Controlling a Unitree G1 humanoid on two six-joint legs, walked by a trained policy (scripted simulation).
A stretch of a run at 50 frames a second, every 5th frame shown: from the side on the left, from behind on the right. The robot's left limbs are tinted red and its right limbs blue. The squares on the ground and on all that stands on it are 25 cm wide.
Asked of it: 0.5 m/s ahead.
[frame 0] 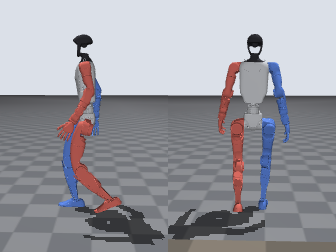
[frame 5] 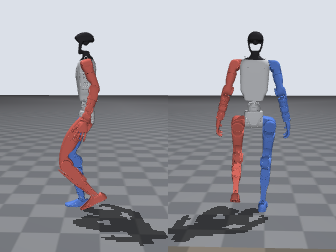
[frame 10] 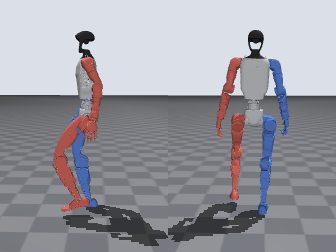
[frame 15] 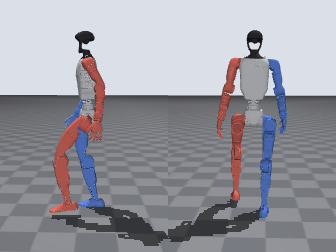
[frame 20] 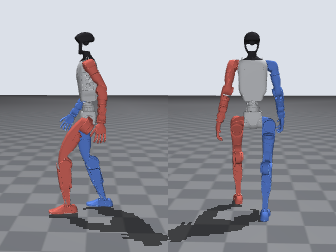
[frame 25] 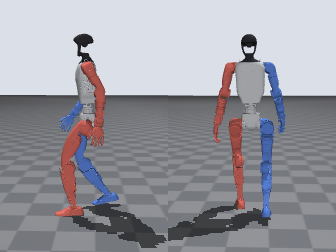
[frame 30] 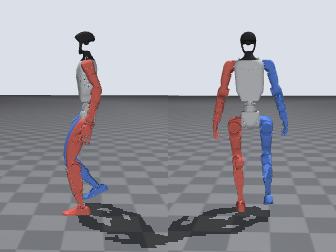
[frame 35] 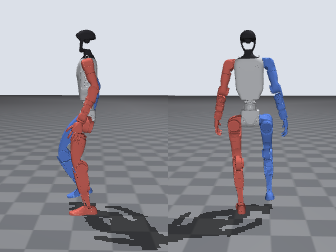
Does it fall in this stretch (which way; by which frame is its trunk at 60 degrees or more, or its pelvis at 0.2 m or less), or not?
no
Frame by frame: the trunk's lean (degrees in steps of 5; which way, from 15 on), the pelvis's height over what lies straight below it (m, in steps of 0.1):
0: 5, 0.8
5: 5, 0.8
10: 0, 0.8
15: 5, 0.8
20: 5, 0.8
25: 5, 0.8
30: 5, 0.8
35: 5, 0.8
